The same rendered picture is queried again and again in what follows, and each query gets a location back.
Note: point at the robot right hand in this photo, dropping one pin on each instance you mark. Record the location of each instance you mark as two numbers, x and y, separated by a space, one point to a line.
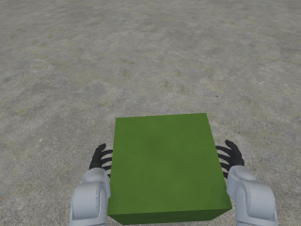
234 158

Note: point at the right robot forearm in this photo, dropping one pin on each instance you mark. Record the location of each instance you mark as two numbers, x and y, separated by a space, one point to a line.
255 203

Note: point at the left robot forearm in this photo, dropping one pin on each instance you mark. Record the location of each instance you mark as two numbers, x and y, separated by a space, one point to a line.
89 199

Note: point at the robot left hand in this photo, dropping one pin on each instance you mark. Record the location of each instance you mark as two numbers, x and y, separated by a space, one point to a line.
97 160

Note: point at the carton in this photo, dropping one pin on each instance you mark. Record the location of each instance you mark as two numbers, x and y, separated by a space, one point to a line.
166 169

